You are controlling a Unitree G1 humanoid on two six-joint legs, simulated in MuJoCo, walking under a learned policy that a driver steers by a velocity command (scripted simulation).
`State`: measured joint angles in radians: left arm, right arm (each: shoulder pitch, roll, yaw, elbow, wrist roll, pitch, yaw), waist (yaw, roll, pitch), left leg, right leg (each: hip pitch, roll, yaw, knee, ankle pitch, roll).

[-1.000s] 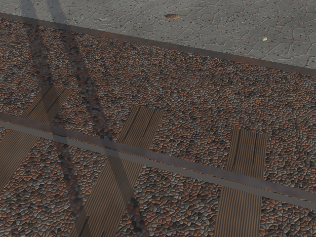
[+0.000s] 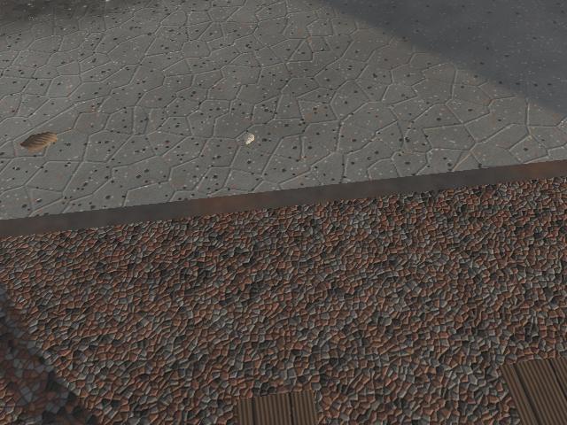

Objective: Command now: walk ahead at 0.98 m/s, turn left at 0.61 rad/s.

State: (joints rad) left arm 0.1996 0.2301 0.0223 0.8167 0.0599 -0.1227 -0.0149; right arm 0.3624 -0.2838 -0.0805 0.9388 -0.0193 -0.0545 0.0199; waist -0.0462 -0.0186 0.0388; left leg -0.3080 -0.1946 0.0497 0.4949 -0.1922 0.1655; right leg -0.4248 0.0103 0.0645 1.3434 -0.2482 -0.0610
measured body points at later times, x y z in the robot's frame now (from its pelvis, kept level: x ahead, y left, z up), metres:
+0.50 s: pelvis +0.45 -0.01 +0.01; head +0.48 +0.00 +0.46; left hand +0.39 +0.28 -0.10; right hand +0.70 -0.22 -0.08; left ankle +0.38 +0.08 -0.62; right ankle +0.47 -0.14 -0.72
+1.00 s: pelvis +0.85 +0.22 +0.01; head +0.86 +0.23 +0.46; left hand +0.85 +0.50 -0.11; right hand +0.95 -0.05 -0.11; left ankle +0.74 +0.23 -0.72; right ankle +1.01 +0.12 -0.63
